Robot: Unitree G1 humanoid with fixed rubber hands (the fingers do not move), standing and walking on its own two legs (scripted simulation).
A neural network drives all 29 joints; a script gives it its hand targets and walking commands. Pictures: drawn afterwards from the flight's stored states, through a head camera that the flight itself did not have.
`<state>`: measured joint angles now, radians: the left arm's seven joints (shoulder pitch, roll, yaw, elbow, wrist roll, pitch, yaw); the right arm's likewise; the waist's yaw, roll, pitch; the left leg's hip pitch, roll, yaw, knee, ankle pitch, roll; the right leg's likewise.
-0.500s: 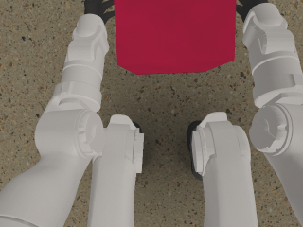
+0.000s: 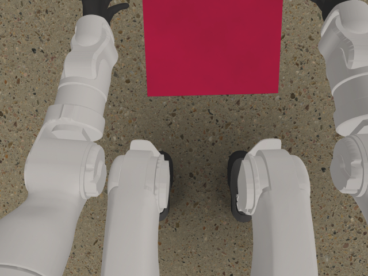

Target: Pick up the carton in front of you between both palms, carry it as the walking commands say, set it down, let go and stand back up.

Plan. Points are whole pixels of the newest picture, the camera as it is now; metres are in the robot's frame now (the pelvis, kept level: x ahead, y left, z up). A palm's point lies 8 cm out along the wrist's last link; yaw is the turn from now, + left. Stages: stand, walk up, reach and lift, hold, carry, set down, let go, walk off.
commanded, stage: set down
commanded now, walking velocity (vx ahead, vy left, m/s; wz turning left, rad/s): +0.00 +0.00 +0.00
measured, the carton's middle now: (207, 46) +0.50 -0.02 -0.25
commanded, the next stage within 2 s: let go in 0.88 s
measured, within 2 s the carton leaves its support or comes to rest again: neither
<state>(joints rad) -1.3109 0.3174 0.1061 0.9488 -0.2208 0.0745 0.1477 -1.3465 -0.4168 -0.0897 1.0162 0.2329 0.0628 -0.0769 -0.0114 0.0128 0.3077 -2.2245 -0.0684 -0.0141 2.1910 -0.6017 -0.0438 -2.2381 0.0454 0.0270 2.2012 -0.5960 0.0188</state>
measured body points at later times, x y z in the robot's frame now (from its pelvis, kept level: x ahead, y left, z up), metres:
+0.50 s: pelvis +0.01 +0.00 +0.13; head +0.34 -0.02 +0.44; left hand +0.55 +0.17 +0.01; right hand +0.55 -0.23 +0.01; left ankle +0.11 +0.12 -0.34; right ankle +0.10 -0.12 -0.34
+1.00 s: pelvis +0.04 +0.00 +0.27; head +0.34 -0.02 +0.60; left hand +0.54 +0.17 +0.16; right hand +0.54 -0.23 +0.16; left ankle +0.11 +0.12 -0.34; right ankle +0.10 -0.12 -0.34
